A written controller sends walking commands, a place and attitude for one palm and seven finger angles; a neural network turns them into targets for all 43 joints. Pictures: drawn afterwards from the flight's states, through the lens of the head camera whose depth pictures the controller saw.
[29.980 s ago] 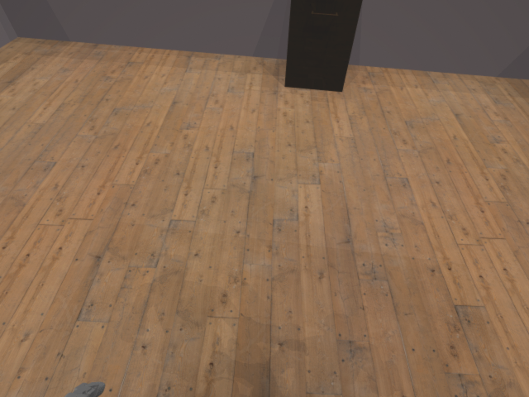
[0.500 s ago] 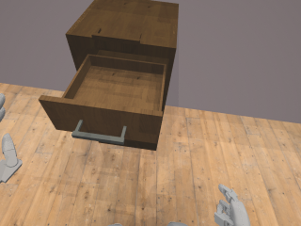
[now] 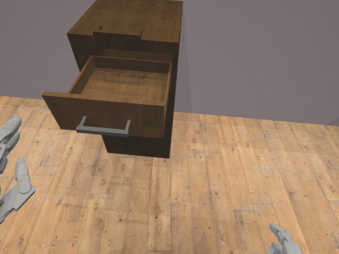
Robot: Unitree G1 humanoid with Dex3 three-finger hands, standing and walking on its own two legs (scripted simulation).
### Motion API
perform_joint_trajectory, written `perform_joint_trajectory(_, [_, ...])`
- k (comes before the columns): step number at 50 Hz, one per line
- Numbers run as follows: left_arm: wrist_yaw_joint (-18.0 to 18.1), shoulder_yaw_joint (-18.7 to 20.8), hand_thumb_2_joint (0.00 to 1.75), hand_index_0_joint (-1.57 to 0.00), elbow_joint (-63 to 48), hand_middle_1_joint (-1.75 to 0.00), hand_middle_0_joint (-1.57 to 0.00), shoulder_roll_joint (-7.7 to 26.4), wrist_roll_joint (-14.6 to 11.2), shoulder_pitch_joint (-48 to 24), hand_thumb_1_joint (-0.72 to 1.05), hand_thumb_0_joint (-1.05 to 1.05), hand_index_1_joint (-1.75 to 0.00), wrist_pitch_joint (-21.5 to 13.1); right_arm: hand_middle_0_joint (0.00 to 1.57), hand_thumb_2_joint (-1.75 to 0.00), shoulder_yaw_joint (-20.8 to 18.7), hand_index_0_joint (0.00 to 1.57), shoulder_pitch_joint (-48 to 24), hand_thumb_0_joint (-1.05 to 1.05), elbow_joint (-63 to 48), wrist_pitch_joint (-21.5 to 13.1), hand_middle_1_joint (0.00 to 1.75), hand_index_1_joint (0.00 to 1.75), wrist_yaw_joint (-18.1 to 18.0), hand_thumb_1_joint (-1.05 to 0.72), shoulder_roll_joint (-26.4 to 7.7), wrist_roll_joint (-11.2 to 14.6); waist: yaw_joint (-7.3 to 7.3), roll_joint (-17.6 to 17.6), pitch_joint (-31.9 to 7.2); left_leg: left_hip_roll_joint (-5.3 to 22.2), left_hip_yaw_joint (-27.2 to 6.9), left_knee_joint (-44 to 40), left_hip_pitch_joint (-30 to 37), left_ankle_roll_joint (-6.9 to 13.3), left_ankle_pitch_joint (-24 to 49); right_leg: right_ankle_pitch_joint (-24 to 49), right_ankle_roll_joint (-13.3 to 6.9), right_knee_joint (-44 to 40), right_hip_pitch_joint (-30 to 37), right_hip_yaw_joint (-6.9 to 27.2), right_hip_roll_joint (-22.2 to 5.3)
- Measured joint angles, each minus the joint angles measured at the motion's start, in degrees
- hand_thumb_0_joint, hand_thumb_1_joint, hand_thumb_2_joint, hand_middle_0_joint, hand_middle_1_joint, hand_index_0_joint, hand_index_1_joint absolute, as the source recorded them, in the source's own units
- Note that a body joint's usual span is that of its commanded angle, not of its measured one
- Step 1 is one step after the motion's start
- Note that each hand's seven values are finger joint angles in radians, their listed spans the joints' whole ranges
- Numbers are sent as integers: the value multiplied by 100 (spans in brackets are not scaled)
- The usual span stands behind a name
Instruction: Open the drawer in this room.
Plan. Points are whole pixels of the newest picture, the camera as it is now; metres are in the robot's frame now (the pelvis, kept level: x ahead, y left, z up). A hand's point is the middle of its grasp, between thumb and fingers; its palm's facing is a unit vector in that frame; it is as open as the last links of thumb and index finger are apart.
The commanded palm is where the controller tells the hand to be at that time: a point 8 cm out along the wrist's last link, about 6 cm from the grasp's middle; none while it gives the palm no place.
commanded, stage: stop stepping back and stand still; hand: left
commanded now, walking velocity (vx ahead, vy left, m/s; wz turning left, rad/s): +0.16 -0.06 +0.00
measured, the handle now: (104, 126) +0.51 +0.23 -0.06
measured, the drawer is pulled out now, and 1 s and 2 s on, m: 0.30 0.30 0.30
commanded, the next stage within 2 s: let the arm hang, fingers relaxed in 0.36 s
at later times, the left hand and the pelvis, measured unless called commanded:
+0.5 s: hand (33, 198) +0.20 +0.24 +0.12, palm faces +0.29 -0.84 -0.46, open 7.4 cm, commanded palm none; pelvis -0.01 +0.01 +0.00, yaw +0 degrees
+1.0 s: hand out of the picture -0.04 +0.20 -0.17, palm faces +0.01 -0.97 -0.23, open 7.2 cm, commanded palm none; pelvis -0.01 +0.01 +0.01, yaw -1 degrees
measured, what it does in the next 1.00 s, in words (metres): stands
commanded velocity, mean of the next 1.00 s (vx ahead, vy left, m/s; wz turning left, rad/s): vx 0.04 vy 0.00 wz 0.00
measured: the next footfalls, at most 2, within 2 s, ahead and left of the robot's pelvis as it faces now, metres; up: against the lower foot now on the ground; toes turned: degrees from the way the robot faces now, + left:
none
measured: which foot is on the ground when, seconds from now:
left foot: down 0.00-1.00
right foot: down 0.00-1.00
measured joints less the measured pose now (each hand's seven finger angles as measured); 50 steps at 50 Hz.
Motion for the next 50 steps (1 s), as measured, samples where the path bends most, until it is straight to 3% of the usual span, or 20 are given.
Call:
perform_joint_trajectory(7, [19, 179, 90, -21, 25, -30, -21, 158, -16, 122, 89, 2, -31, -11, 20, -90, 219, 20, -39, 2, -117, -101, 30, 30, 44, -91, 327, -11, 57, 98, -116, 90, 7, 421, -188, -7, -31, 86, -4, 29, -12, 3, 79])
perform_joint_trajectory(14, [48, -32, 90, -21, 312, -30, -21, -287, -5, -172, 89, 2, -31, 62, 20, -90, 411, 21, -11, 1, 22, -26, 30, 30, 91, -90, 496, -63, 231, 327, -237, 176, -141, 794, -396, 128, -363, 153, -102, -54, -23, -37, 242])
perform_joint_trajectory(18, [33, -202, 90, -21, 354, -30, -21, -379, -2, -244, 89, 2, -31, 145, 20, -90, 438, 21, -35, 1, 100, 55, 30, 30, 99, -90, 489, -91, 214, 239, -125, 126, -145, 564, -205, 10, -80, 164, -52, -124, 104, -3, 206])
perform_joint_trajectory(23, [28, -144, 90, -21, 262, -30, -21, -173, -2, -164, 89, 2, -31, 158, 20, -90, 419, 21, -57, 2, 5, 35, 30, 30, 79, -90, 475, -92, 114, 124, -18, 76, -97, 316, -76, 22, -25, 229, 12, -291, 184, 46, 164])
perform_joint_trajectory(24, [-55, -216, 90, -21, 539, -30, -21, -102, 107, -323, 89, 2, -31, 56, 20, -90, 346, 21, -91, 1, 108, -89, 30, 30, 179, -90, 435, -87, 115, 160, -33, 69, -119, 365, -165, 28, -31, 236, 28, -216, 90, 10, 148])
perform_joint_trajectory(26, [-359, -598, 90, -21, 1732, -30, -20, -100, 262, -975, 89, 1, -31, 287, 20, -90, 214, 21, -222, 1, 409, -56, 30, 30, 344, -90, 287, -111, 180, 267, -105, -9, -131, 553, -375, 56, -89, 130, 54, 31, -131, -3, 60])
perform_joint_trajectory(30, [-665, -1279, 90, -20, 4898, -30, -20, -633, 343, -2096, 90, 1, -30, 1202, 20, -90, 195, 21, -451, 1, 914, 342, 30, 30, 398, -90, 159, -203, 150, 435, -108, -74, -102, 833, -486, 110, -244, -83, 87, 353, -264, 32, -13])
perform_joint_trajectory(34, [-786, -1805, 90, -20, 7169, -30, -19, -1106, 322, -2364, 91, 1, -30, 1616, 20, -90, 281, 20, -365, 1, 1195, 560, 30, 30, 346, -91, 338, -222, 35, 216, 135, -66, -46, 724, -200, 84, -242, -92, 64, 322, -39, 91, 3])
perform_joint_trajectory(36, [-833, -2008, 90, -20, 7910, -30, -19, -1348, 291, -2302, 91, 1, -30, 1656, 20, -90, 326, 20, -245, 1, 1387, 605, 30, 30, 307, -91, 424, -216, 36, 107, 255, -36, -26, 582, -39, 76, -187, -21, 64, 161, 122, 109, 40])
perform_joint_trajectory(37, [-761, -1923, 90, -20, 8147, -30, -20, -1437, 212, -2276, 94, 0, -30, 1606, 20, -90, 341, 20, -162, 1, 1498, 622, 30, 30, 285, -91, 473, -206, 54, 64, 300, -13, -44, 521, 6, 72, -155, 30, 60, 53, 195, 89, 64])
perform_joint_trajectory(42, [-764, -1810, 90, -21, 8867, -30, -21, -1191, 237, -2227, 102, -4, -30, 1426, 20, -90, 355, 20, 245, 1, 2099, 721, 30, 30, 220, -91, 651, -198, 255, 61, 416, 65, -139, 250, 128, 43, 10, 302, 18, -465, 456, -12, 153])
perform_joint_trajectory(50, [-778, -1902, 90, -20, 9729, -30, -20, -1146, 226, -1899, 95, -1, -30, 1371, 20, -90, 316, 20, 575, 1, 2616, 687, 30, 30, 166, -91, 746, -153, 223, 298, 426, 37, -74, -24, 309, 76, 146, 450, 49, -720, 609, 51, 136])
